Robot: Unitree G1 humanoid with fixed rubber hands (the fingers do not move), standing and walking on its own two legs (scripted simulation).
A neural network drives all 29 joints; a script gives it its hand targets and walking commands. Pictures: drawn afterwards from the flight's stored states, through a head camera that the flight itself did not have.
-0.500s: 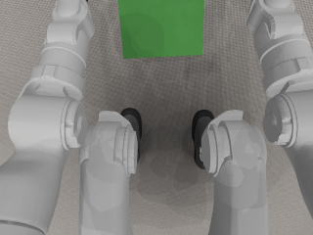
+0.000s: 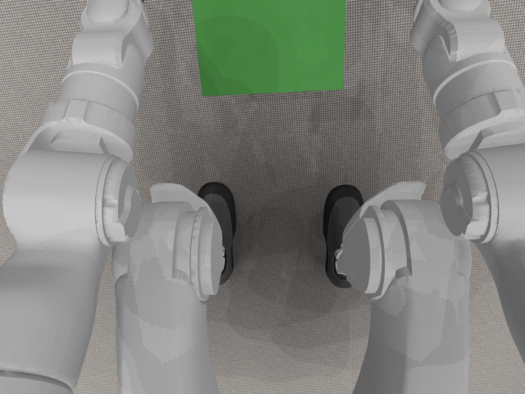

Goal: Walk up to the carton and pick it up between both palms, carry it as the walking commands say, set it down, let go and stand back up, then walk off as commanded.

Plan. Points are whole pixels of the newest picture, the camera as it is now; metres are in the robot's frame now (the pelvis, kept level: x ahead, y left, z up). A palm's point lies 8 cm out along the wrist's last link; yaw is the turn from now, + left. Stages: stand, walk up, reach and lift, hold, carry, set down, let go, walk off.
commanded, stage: reach and lift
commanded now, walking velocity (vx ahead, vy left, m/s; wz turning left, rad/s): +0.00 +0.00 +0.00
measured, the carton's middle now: out of the picture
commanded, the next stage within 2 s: none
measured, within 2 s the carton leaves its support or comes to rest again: leaves its support in 1.02 s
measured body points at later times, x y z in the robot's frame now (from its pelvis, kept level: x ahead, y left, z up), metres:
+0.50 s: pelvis +0.00 +0.00 +0.00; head +0.38 +0.00 +0.23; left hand +0.55 +0.15 -0.20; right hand +0.55 -0.12 -0.20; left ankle +0.11 +0.12 -0.32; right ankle +0.11 -0.12 -0.32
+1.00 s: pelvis +0.01 +0.00 +0.00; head +0.38 +0.00 +0.24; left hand +0.55 +0.15 -0.20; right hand +0.56 -0.13 -0.20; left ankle +0.11 +0.13 -0.32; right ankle +0.11 -0.12 -0.32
